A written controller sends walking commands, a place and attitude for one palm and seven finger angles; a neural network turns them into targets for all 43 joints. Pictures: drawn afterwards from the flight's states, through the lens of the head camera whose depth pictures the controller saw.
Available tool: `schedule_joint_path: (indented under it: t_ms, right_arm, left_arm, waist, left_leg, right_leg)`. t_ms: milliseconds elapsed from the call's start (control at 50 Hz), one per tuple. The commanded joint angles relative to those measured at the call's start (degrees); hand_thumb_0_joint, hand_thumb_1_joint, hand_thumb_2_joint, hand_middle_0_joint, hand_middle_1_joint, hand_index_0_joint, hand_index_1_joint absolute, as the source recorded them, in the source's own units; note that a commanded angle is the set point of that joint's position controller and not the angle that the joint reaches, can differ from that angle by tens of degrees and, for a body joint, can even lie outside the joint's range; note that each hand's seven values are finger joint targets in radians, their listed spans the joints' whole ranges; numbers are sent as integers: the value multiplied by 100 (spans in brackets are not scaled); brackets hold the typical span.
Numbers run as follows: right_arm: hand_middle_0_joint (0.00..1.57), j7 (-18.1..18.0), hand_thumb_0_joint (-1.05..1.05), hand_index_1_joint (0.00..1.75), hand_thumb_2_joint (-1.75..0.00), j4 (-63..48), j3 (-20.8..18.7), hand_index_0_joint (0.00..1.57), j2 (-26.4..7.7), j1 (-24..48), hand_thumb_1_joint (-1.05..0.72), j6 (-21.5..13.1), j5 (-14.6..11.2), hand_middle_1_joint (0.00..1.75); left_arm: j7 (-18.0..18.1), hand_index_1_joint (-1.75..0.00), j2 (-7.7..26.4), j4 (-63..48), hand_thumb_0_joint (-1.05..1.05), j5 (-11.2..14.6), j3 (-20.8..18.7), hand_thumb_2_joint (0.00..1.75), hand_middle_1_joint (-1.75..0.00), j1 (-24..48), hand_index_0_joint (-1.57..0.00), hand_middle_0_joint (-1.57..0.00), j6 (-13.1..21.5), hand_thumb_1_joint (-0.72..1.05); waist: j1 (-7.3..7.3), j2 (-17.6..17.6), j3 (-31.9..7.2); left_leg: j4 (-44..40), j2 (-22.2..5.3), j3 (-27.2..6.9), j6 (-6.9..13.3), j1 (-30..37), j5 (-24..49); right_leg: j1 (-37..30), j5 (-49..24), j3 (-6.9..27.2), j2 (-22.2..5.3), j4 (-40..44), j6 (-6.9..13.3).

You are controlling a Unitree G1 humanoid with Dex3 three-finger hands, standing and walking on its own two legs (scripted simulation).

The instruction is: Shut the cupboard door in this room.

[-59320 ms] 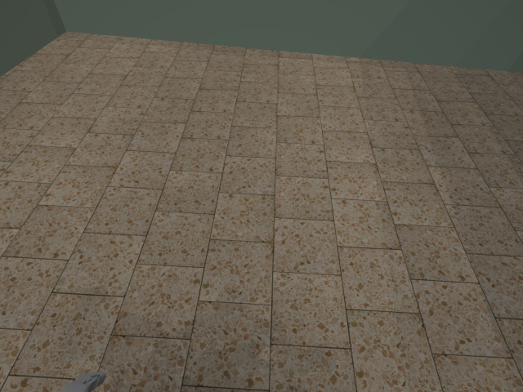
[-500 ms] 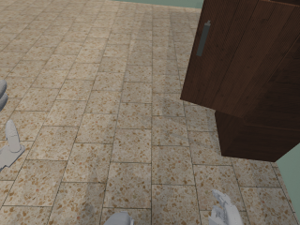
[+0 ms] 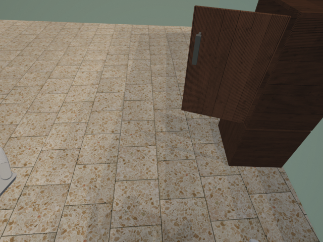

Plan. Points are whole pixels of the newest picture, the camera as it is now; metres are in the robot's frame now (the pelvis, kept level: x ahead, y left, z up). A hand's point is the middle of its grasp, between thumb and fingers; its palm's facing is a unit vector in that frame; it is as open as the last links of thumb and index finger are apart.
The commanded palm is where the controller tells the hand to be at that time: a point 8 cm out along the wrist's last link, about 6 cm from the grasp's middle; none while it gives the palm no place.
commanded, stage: stop stepping back and stand still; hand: left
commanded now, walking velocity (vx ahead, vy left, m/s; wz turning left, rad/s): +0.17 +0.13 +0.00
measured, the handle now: (197, 48) +0.94 -0.10 +0.09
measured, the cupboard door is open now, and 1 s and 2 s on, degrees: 74 74 74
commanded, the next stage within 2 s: let the arm hang, fingers relaxed in 0.70 s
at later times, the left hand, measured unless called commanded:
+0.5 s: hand (19, 159) +0.22 +0.30 +0.16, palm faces +0.44 -0.76 -0.48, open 7.4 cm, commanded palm +0.16 +0.33 +0.18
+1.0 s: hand (56, 234) +0.16 +0.28 -0.09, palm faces -0.01 -0.92 -0.39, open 7.4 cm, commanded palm none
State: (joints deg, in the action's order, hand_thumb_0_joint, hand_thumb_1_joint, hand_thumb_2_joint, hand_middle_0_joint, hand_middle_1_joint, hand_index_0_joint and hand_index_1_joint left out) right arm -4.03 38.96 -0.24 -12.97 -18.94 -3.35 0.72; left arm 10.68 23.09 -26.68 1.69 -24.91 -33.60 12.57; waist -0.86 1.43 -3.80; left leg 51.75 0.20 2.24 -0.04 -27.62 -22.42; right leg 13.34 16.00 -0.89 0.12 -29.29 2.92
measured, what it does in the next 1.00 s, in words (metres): steps on the spot: left foot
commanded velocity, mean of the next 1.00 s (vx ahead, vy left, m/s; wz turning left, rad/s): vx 0.01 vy -0.02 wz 0.00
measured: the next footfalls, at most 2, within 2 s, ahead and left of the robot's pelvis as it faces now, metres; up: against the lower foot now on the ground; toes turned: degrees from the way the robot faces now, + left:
left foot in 0.16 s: +0.06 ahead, +0.15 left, +0.00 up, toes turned +7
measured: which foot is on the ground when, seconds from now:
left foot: up 0.00-0.14, down 0.16-1.00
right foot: down 0.00-1.00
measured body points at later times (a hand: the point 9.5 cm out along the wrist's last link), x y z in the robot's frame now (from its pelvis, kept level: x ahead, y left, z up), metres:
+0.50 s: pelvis +0.02 +0.03 +0.00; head +0.04 +0.03 +0.45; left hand +0.19 +0.33 +0.19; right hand +0.19 -0.18 -0.10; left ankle +0.02 +0.15 -0.74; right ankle +0.01 -0.07 -0.74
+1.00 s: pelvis +0.00 +0.06 -0.01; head +0.01 +0.03 +0.44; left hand +0.16 +0.33 -0.06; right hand +0.16 -0.20 -0.12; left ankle +0.02 +0.15 -0.74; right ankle +0.01 -0.07 -0.74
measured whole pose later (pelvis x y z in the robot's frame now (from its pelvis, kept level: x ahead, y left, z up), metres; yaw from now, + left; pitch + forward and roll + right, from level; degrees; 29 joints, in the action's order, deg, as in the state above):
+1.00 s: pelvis +0.00 +0.06 -0.01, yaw +1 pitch +1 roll +0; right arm 0.9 43.6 0.6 -18.8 -6.3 -1.9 0.9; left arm -0.4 17.4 26.7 -1.5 -1.6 -14.4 -2.1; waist 1.0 -4.1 0.9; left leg 33.5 -0.4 6.6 2.7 -19.5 -15.0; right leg 17.9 17.3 -2.1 -2.5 -34.4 -1.0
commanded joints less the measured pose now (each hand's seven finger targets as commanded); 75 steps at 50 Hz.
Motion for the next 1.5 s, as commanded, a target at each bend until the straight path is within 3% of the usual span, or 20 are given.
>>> schedule_joint_path:
  t_ms: [0,60,100,140,160,220,280,340,380,460,620,760,780,800,840,960,1020,1100,1180,1480]
  right_arm:
    - [20,-115,0,30,-90,-922,-177,20,-529,944,-90,-389,2,30]
    - [20,-184,0,30,-90,-910,-240,20,-572,1025,-90,-498,1,30]
    - [20,-188,0,30,-90,-938,-227,20,-561,1011,-90,-577,-2,30]
    - [20,-167,0,30,-90,-1038,-246,20,-690,1008,-90,-624,-13,30]
    - [20,-151,0,30,-90,-1138,-238,20,-680,1008,-90,-648,-43,30]
    - [20,-85,0,30,-90,-1061,-148,20,-470,1048,-90,-681,11,30]
    - [20,-15,0,30,-90,-1049,-100,20,-482,984,-90,-714,-50,30]
    - [20,61,0,30,-90,-1077,-130,20,-483,905,-90,-648,-107,30]
    - [20,98,0,30,-90,-1072,-163,20,-460,811,-90,-522,-135,30]
    - [20,24,0,30,-90,-1113,-117,20,-439,985,-90,-355,-123,30]
    - [20,-90,0,30,-90,-1294,-92,20,-443,1141,-90,-379,-141,30]
    - [20,-46,0,30,-90,-1308,-141,20,-492,1051,-90,-330,-150,30]
    - [20,475,0,30,-90,-389,-340,20,-1574,1734,-90,-619,-254,30]
    - [20,482,0,30,-90,-265,-423,20,-1446,1292,-90,-362,-160,30]
    - [20,457,0,30,-90,-261,-362,20,-1444,1138,-90,-204,-72,30]
    - [20,432,0,30,-90,56,-243,20,-1516,1173,-90,95,26,30]
    - [20,434,0,30,-90,384,-144,20,-1185,1050,-90,252,70,30]
    - [20,413,0,30,-90,828,-121,20,-1032,982,-90,338,93,30]
    - [20,345,0,30,-90,1193,-205,20,-1052,795,-90,347,72,30]
    - [20,293,0,30,-90,1940,-331,20,-1379,607,-90,262,38,30]
  left_arm:
    - [82,-30,819,-231,0,-102,-162,90,-30,1233,-20,-20,238,90]
    - [119,-30,940,-532,0,-122,-95,90,-30,1607,-20,-20,246,90]
    - [115,-30,1027,-938,0,-107,-225,90,-30,1558,-20,-20,307,90]
    - [119,-30,1116,-1512,0,-67,-474,90,-30,1328,-20,-20,395,90]
    - [152,-30,1291,-1723,0,-81,-678,90,-30,1188,-20,-20,429,90]
    - [90,-30,1238,-1667,0,-18,-832,90,-30,779,-20,-20,371,90]
    - [65,-30,1086,-1575,0,22,-741,90,-30,542,-20,-20,323,90]
    - [19,-30,971,-1055,0,97,-708,90,-30,285,-20,-20,202,90]
    - [15,-30,880,-809,0,150,-617,90,-30,-28,-20,-20,95,90]
    - [34,-30,1054,-802,0,135,-675,90,-30,183,-20,-20,0,90]
    - [66,-30,1121,-1593,0,87,-593,90,-30,558,-20,-20,94,90]
    - [63,-30,1043,-1093,0,130,-753,90,-30,-49,-20,-20,75,90]
    - [-773,-30,104,2907,0,-253,1972,90,-30,690,-20,-20,-769,90]
    - [-949,-30,65,3168,0,-238,1834,90,-30,809,-20,-20,-1190,90]
    - [-1041,-30,-43,3343,0,-263,1899,90,-30,1083,-20,-20,-1273,90]
    - [-1066,-30,388,5281,0,-345,2034,90,-30,1833,-20,-20,-1153,90]
    - [-1017,-30,218,6117,0,-316,2185,90,-30,2020,-20,-20,-1227,90]
    - [-990,-30,30,7001,0,-300,2247,90,-30,1882,-20,-20,-1263,90]
    - [-992,-30,-21,7703,0,-297,2181,90,-30,1683,-20,-20,-1231,90]
    - [-1004,-30,229,8724,0,-295,2168,90,-30,1954,-20,-20,-1161,90]
  waist:
    - [173,576,729]
    - [152,705,753]
    - [165,123,622]
    - [166,-1280,435]
    - [101,-1550,167]
    - [105,-1430,171]
    - [111,-1131,45]
    - [143,-551,-227]
    - [204,141,-410]
    - [187,146,-547]
    - [104,-785,-466]
    - [99,-676,-310]
    - [239,-552,296]
    - [188,-764,-149]
    - [125,-781,8]
    - [110,1077,-185]
    - [191,644,0]
    - [144,-710,146]
    - [92,-1112,187]
    - [104,-1,689]
  left_leg:
    - [-642,-317,42,98,395,227]
    - [-1624,-105,390,149,1296,331]
    - [-2328,-105,292,204,1684,193]
    - [-3128,-1024,-1184,596,2062,96]
    - [-3380,-1551,-1833,716,2122,670]
    - [-3796,-1645,-1618,724,1279,231]
    - [-2939,-1232,-557,367,1186,1636]
    - [-2462,-739,-7,51,918,1463]
    - [-1971,-511,45,-59,1165,1613]
    - [-2138,-511,28,-12,1480,2056]
    - [-2571,-639,-72,55,1597,2602]
    - [-2701,-644,-112,3,1253,2150]
    - [-1905,-691,-38,28,1045,3001]
    - [-2090,-786,-85,-28,1438,2974]
    - [-2351,-969,-331,169,1031,2539]
    - [-2323,-685,-541,284,1280,2003]
    - [-2383,-475,-402,200,1533,1324]
    - [-2918,-575,-529,202,1389,589]
    - [-3189,-669,-611,228,1228,69]
    - [-3591,-799,-725,288,1454,20]
  right_leg:
    - [1159,2130,1314,-1391,1637,576]
    - [1351,2242,963,-1226,1488,412]
    - [1192,1820,806,-968,945,274]
    - [1429,848,302,-221,-500,-109]
    - [1322,506,-202,-4,-1125,-281]
    - [623,909,-120,-80,-1262,-325]
    - [-171,-304,-274,-42,239,-342]
    - [-656,-1659,371,-318,350,-140]
    - [-487,-2490,910,-727,536,82]
    - [-453,-2968,647,-718,427,-50]
    - [-568,-2277,248,-347,302,-229]
    - [-633,-1912,235,-331,472,-217]
    - [99,-2593,-135,-743,-135,-151]
    - [332,-1977,244,-697,-18,-113]
    - [454,-701,-49,-419,-279,-180]
    - [151,-753,413,-653,116,35]
    - [493,-103,659,-813,516,81]
    - [269,321,512,-581,649,-10]
    - [-51,168,391,-510,801,45]
    - [129,367,446,-602,1229,44]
